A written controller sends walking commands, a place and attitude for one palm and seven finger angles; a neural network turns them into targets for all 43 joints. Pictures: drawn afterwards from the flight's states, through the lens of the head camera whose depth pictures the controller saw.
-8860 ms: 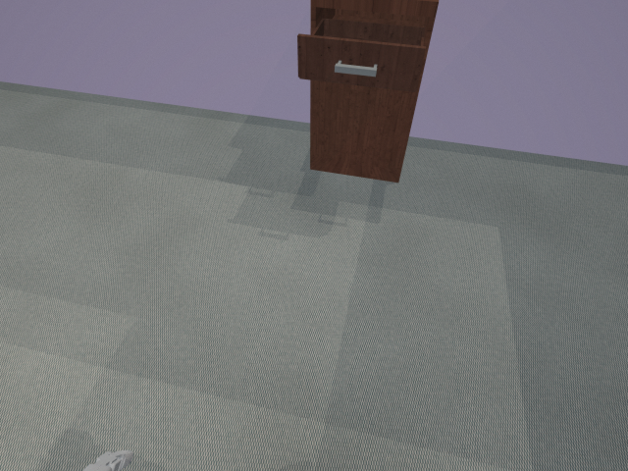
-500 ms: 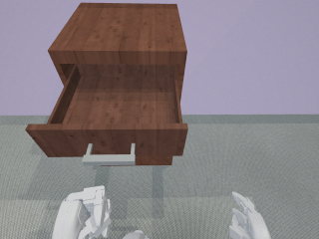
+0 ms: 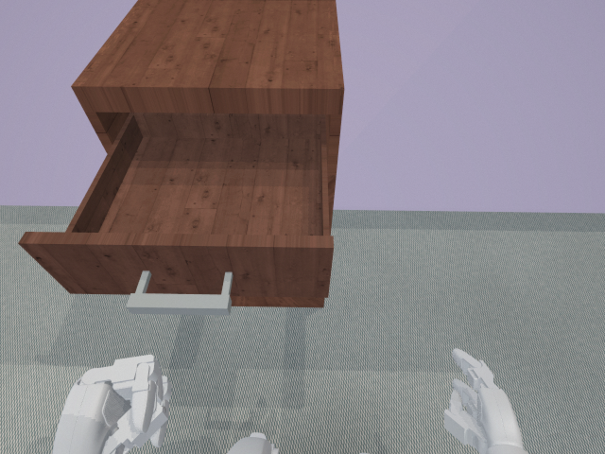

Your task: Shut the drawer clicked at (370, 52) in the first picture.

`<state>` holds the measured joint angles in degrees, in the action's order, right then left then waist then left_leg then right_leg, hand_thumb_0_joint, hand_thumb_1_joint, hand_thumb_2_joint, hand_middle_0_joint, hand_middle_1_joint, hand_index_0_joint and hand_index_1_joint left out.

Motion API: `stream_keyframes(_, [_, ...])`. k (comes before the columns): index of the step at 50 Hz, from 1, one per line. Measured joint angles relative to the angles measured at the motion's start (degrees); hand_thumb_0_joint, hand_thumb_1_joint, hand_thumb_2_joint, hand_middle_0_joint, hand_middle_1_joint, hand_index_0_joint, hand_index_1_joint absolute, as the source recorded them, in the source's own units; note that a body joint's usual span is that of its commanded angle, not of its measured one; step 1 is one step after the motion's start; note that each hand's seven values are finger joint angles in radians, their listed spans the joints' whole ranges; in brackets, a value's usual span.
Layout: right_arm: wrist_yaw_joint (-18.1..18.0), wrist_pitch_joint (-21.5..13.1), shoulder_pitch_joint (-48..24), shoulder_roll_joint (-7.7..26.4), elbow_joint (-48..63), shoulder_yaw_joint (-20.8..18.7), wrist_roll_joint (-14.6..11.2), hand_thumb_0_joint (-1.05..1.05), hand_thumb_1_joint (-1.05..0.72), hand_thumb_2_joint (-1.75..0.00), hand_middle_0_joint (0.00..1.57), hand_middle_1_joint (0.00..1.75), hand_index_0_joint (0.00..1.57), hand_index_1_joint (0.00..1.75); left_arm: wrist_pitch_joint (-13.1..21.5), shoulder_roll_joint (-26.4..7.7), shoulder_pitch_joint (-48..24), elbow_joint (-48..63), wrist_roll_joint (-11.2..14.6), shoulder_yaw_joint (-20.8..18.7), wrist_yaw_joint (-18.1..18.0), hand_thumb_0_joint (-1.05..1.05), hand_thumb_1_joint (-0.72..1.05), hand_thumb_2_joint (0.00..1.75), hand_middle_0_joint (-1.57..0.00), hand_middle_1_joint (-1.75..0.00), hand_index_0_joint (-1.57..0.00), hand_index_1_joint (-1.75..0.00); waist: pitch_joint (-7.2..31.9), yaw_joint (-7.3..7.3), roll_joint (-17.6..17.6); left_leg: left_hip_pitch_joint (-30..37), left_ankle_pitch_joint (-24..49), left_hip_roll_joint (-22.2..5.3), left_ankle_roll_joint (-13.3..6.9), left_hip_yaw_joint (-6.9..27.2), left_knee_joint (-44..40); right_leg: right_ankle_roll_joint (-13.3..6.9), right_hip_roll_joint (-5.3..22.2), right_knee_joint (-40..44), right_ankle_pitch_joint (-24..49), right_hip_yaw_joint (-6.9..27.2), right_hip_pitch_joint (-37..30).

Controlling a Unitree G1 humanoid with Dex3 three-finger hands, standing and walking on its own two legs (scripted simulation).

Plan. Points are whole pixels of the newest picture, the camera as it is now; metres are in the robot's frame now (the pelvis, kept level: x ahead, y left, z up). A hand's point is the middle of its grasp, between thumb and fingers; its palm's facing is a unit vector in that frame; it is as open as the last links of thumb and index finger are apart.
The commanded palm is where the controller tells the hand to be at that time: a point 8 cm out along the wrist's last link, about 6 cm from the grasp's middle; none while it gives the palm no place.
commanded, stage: bring the fist close to the handle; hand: left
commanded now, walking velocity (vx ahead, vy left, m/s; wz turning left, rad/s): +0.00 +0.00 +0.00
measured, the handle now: (183, 291) +0.33 +0.20 +0.01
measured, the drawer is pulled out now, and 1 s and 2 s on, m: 0.29 0.29 0.27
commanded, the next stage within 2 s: push the drawer shut in 1.18 s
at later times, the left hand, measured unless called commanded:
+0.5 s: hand (180, 391) +0.19 +0.16 +0.03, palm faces +0.02 -1.00 -0.02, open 3.3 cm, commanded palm +0.17 +0.21 +0.03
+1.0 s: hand (190, 371) +0.22 +0.16 +0.01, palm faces +0.01 -1.00 +0.00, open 3.3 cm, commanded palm +0.20 +0.21 +0.01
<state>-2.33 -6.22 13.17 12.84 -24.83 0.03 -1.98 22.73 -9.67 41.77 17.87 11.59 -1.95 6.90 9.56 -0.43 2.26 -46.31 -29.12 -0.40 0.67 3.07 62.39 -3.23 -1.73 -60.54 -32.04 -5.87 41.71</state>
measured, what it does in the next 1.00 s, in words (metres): stands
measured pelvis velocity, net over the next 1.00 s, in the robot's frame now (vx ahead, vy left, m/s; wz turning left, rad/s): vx -0.02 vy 0.04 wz -0.04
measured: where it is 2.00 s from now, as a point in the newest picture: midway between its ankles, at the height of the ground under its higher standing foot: outside the picture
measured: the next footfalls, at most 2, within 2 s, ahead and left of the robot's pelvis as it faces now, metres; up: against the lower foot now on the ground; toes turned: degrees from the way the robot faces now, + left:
none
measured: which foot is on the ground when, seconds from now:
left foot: down 0.00-1.00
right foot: down 0.00-1.00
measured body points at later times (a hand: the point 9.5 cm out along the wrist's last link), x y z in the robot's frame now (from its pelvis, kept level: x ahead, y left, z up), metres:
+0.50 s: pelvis -0.01 +0.02 -0.02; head +0.05 +0.02 +0.42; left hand +0.19 +0.21 +0.03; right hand +0.16 -0.22 -0.10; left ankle +0.02 +0.13 -0.66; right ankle -0.02 -0.08 -0.66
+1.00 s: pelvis -0.02 +0.04 -0.04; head +0.07 +0.05 +0.40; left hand +0.22 +0.21 +0.01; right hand +0.16 -0.19 -0.12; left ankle +0.01 +0.13 -0.66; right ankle -0.02 -0.08 -0.66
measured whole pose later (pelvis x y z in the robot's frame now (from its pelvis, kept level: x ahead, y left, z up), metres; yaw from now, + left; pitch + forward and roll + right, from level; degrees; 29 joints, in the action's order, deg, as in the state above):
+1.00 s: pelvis -0.02 +0.04 -0.04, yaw -2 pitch +20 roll -3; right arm 0.2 -2.3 12.7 12.3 -25.8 1.4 0.2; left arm 24.6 -8.0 24.0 6.4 6.1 3.3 -1.5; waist 11.2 1.3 2.0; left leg -61.6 -32.0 0.2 -2.3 0.9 73.5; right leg -0.6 -0.8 -70.8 -34.0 -4.1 56.8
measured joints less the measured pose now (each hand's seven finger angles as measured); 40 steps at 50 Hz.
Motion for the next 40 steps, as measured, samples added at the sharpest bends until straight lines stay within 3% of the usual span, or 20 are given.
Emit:
stream_keyframes(7, [-0.26,0.39,0.13,-0.11,-1.52,-0.59,0.02,0.01,-0.91,-0.90,0.20,0.30,0.20,0.30,-0.02,0.25,-3.57,-3.95,0.22,-0.22,1.74,0.02,0.90,0.90,-1.40,-1.60,-1.39,-1.60,0.35,0.67,-0.39,-1.36,-0.24,-0.03,0.06,-0.44,0.67,0.00,0.05,-1.16,-0.35,0.41,1.72])
stream_keyframes(27, [0.90,0.82,-0.53,-0.59,-2.22,0.24,1.39,0.01,-0.91,-0.90,0.20,0.30,0.20,0.30,3.20,0.93,-12.20,-10.34,-2.34,1.76,-3.52,0.02,0.90,0.90,-1.40,-1.60,-1.39,-1.60,0.87,1.65,-0.56,-10.28,-1.69,0.10,-1.47,-1.39,7.70,1.15,0.39,-7.52,-1.25,1.17,10.44])
stream_keyframes(40, [1.89,2.20,-1.21,-0.50,-1.55,1.38,2.23,0.01,-0.90,-0.90,0.20,0.30,0.20,0.30,2.17,1.08,-19.93,-14.89,-4.60,3.31,-6.59,0.02,0.90,0.90,-1.40,-1.60,-1.40,-1.60,1.31,1.91,-0.72,-15.67,-2.58,0.39,-2.45,-1.81,11.54,2.03,0.77,-10.94,-1.92,1.47,15.57])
